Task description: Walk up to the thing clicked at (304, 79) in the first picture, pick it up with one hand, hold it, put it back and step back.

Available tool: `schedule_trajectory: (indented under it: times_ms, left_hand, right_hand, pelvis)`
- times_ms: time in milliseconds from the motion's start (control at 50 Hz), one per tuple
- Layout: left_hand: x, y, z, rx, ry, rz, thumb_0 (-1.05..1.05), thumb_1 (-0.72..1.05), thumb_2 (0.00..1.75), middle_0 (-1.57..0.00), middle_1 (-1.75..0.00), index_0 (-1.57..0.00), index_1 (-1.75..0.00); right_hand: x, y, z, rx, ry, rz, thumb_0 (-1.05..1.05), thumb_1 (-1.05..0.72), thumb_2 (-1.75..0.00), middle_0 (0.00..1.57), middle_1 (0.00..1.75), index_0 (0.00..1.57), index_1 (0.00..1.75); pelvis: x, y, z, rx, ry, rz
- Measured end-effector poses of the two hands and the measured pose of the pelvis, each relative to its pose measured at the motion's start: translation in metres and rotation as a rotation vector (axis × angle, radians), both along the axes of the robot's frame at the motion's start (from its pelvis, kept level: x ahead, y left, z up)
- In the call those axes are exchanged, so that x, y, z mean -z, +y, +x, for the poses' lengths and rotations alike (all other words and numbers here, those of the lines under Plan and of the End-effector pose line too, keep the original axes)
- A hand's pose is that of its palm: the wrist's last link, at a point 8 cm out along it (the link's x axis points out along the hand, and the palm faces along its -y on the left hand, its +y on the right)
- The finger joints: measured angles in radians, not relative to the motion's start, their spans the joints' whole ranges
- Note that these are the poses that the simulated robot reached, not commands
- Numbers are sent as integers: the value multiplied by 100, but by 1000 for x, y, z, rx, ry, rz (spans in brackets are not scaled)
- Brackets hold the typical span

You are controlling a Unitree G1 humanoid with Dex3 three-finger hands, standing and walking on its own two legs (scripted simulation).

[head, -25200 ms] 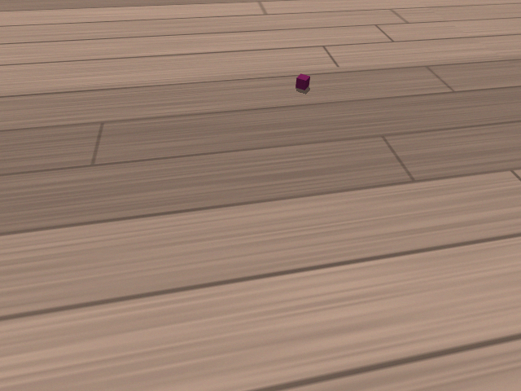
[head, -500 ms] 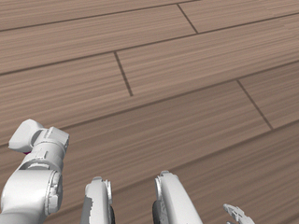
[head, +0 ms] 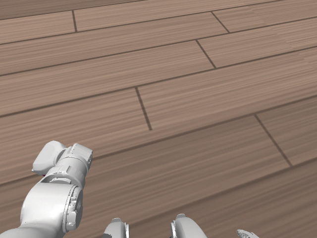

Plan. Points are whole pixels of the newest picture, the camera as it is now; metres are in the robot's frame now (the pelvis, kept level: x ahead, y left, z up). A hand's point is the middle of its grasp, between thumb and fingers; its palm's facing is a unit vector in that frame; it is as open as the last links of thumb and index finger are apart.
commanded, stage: lift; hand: left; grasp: from above
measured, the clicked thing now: (68, 171) +0.35 +0.25 -0.12
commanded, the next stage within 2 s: hold in 0.18 s
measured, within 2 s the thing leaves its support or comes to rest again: neither
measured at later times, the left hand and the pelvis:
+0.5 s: hand (59, 156) +0.35 +0.23 -0.01, palm faces -0.16 -0.43 -0.89, open 10.5 cm; pelvis +0.02 +0.01 +0.05, yaw +0 degrees
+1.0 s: hand (55, 146) +0.36 +0.23 +0.02, palm faces -0.13 -0.44 -0.89, open 10.4 cm; pelvis +0.04 +0.01 +0.06, yaw +0 degrees
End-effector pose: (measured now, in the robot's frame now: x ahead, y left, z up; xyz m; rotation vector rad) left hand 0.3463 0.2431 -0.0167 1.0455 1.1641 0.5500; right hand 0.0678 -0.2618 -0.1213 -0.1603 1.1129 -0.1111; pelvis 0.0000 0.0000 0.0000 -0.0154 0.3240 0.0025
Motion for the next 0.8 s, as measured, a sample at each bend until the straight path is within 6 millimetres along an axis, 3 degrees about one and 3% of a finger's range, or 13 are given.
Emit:
schedule_trajectory:
  times_ms: [280,580,800]
  left_hand:
    - [-53,-1,2,12,14,12,-2,-3,54,-60,-61,-61,-61]
    - [-65,-6,6,13,-12,2,-2,-1,49,-62,-57,-63,-56]
    - [-85,-6,14,11,-21,4,-2,0,47,-64,-54,-65,-52]
  right_hand:
    - [-38,2,13,0,-41,5,1,-88,-89,20,30,20,30]
    - [-53,6,37,-39,-53,14,1,-90,-89,20,30,20,30]
    - [-61,11,56,-39,-84,30,1,-90,-89,20,30,20,30]
  pelvis:
    - [-35,5,14,2,-87,9]
    - [-48,7,26,3,-116,16]
    - [-57,7,34,0,-144,20]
